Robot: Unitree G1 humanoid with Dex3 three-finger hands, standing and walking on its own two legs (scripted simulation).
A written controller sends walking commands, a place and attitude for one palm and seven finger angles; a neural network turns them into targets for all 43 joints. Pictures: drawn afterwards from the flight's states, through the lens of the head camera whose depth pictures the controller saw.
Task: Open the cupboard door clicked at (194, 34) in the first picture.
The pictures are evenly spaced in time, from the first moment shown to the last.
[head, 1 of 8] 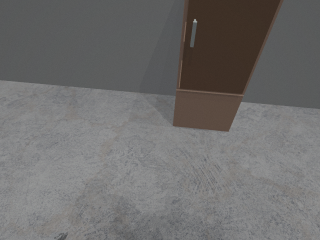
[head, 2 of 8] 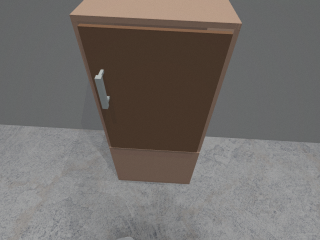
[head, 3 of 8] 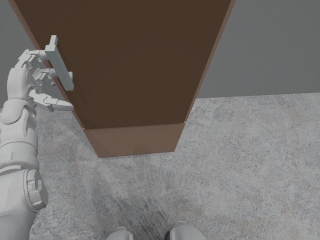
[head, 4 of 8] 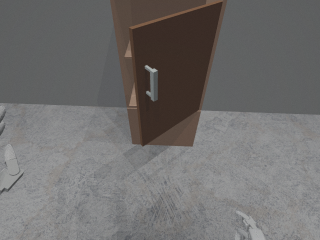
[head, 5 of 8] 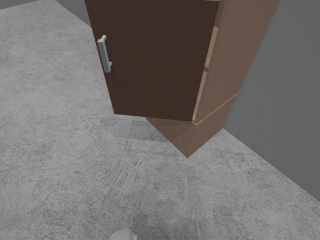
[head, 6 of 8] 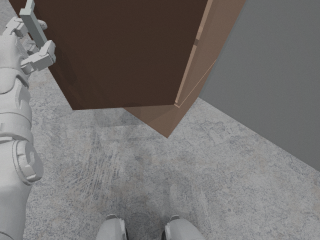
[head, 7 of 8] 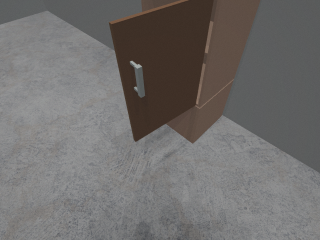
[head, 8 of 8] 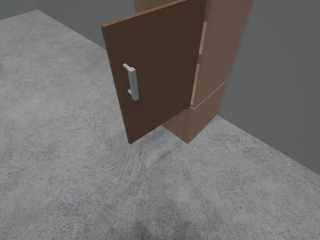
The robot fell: no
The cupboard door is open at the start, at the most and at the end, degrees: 0 82 82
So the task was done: yes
